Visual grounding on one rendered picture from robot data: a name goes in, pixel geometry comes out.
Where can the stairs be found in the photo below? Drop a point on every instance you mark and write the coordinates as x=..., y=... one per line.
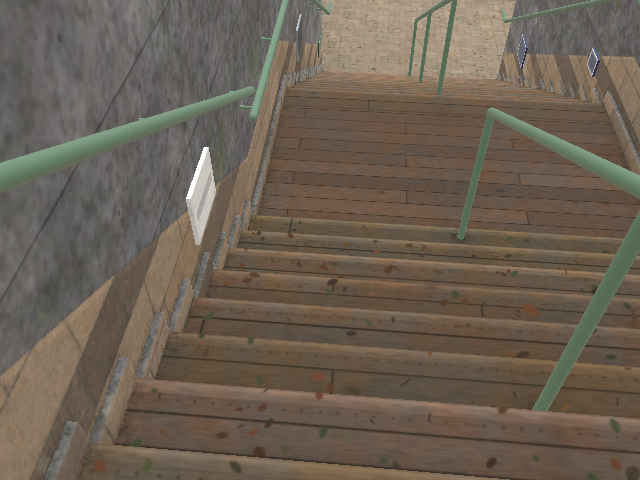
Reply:
x=346, y=350
x=452, y=86

